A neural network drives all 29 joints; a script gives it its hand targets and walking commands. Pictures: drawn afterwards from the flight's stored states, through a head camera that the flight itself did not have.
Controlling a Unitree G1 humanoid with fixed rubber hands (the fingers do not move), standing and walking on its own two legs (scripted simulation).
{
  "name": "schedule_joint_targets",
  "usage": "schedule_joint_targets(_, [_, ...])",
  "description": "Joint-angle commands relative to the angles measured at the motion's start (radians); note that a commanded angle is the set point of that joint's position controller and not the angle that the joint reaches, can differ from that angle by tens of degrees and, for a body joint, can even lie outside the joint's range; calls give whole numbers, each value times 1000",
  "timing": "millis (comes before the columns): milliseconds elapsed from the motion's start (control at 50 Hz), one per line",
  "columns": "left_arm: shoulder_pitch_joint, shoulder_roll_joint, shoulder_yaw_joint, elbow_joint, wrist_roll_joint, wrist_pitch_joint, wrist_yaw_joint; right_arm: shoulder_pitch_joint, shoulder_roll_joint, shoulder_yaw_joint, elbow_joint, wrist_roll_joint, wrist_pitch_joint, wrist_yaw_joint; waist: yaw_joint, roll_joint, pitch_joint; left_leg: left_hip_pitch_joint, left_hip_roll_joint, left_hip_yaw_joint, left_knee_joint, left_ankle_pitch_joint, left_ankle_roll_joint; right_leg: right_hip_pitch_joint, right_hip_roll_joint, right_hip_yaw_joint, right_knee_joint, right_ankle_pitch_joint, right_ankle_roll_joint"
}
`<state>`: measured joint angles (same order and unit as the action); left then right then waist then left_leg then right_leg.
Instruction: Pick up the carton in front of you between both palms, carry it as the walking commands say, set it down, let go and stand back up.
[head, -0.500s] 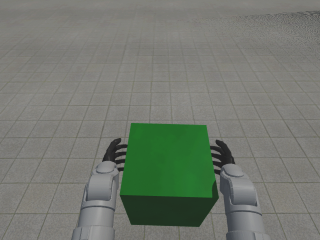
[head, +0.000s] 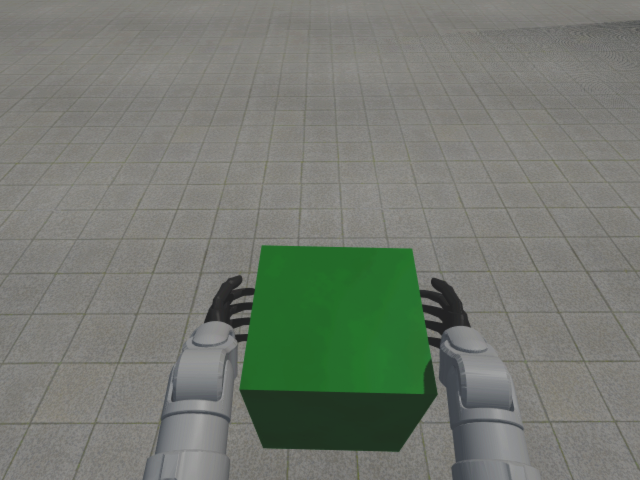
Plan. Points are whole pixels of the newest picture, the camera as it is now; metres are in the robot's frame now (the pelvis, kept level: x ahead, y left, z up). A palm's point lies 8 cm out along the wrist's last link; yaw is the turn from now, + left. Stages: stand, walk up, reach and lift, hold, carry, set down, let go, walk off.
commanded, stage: carry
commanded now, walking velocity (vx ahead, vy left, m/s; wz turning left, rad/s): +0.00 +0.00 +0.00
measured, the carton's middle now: (333, 353) +0.30 +0.00 -0.05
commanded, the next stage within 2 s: hold in 0.16 s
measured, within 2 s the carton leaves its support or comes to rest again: neither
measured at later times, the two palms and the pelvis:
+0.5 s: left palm (224, 330) +0.28 +0.14 +0.05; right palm (468, 355) +0.26 -0.16 +0.04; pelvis -0.01 +0.01 +0.00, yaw -3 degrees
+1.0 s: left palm (221, 322) +0.32 +0.16 +0.00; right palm (430, 328) +0.32 -0.13 +0.00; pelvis -0.03 +0.02 -0.02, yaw -1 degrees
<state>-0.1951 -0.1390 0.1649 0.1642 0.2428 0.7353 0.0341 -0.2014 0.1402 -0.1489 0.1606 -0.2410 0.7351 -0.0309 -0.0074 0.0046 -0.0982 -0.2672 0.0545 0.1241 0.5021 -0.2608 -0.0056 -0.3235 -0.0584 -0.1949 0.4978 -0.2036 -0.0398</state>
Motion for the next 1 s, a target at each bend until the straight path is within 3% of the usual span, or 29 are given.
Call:
schedule_joint_targets(0, [-434,-901,-556,-86,-266,-41,-249,-396,923,546,-55,252,-35,235,1,-4,-227,22,97,-93,-77,104,20,133,-120,135,-76,128,6])
schedule_joint_targets(140, [-439,-896,-558,-90,-268,-42,-246,-400,917,545,-60,253,-36,232,2,-3,-217,15,97,-94,-77,96,20,123,-119,137,-80,116,5])
schedule_joint_targets(160, [-374,-915,-530,-89,-258,-36,-257,-318,939,524,-72,253,-28,241,-11,34,-171,86,-144,-199,-134,251,51,387,115,279,-109,330,5])
schedule_joint_targets(180, [-400,-887,-517,-112,-257,-50,-251,-336,923,526,-100,259,-36,240,0,20,-212,72,-135,-210,-129,268,53,439,104,302,-91,390,9])
schedule_joint_targets(220, [-387,-880,-495,-104,-241,-54,-246,-326,911,504,-60,244,-38,237,-5,14,-192,84,-137,-217,-142,244,49,469,102,307,-98,384,11])
schedule_joint_targets(240, [-363,-879,-492,-101,-228,-57,-247,-338,892,507,-83,224,-43,234,8,26,-165,44,-138,-221,-169,197,44,513,102,311,-110,355,9])
schedule_joint_targets(360, [-495,-872,-465,-6,-224,-80,-271,-435,905,470,-10,195,-44,231,-8,-47,-45,-29,-120,-229,-172,19,57,479,98,297,-128,99,24])
schedule_joint_targets(460, [-481,-917,-412,81,-197,-78,-285,-510,948,501,-3,231,-39,263,29,-31,-67,-14,-114,-235,-185,-13,67,462,96,296,-126,38,33])
schedule_joint_targets(520, [-511,-930,-409,95,-196,-74,-287,-500,951,469,43,223,-33,273,20,-1,-45,-29,-103,-243,-206,-29,64,476,99,290,-121,54,32])
schedule_joint_targets(640, [-667,-950,-388,140,-180,-86,-284,-574,928,349,167,178,-49,292,-18,78,39,-85,-72,-252,-239,-178,60,452,116,267,-89,-32,21])
schedule_joint_targets(680, [-755,-950,-315,227,-146,-114,-284,-673,919,276,250,144,-78,301,-20,84,59,-121,-66,-253,-220,-259,62,423,120,260,-62,-106,15])
schedule_joint_targets(740, [-871,-905,-127,414,-45,-184,-281,-825,866,98,413,41,-146,296,-15,45,65,-157,-74,-243,-152,-312,55,351,125,258,-20,-190,7])
schedule_joint_targets(800, [-904,-803,12,509,50,-257,-251,-873,803,-23,489,-54,-212,255,0,3,52,-169,-102,-222,-42,-244,49,212,125,265,25,-202,10])
schedule_joint_targets(860, [-873,-695,110,548,121,-315,-219,-833,740,-80,523,-108,-261,219,16,-45,23,-204,-116,-216,37,-156,50,97,126,276,48,-178,24])
schedule_joint_targets(920, [-787,-620,162,552,155,-369,-201,-751,664,-115,528,-148,-325,195,19,-42,-50,-288,-127,-217,82,-44,47,32,142,265,122,-12,26])
schedule_joint_targets(980, [-757,-637,107,537,122,-456,-210,-713,672,-64,513,-130,-431,180,9,-27,-179,-357,-150,-210,151,99,28,-13,148,274,194,171,33])
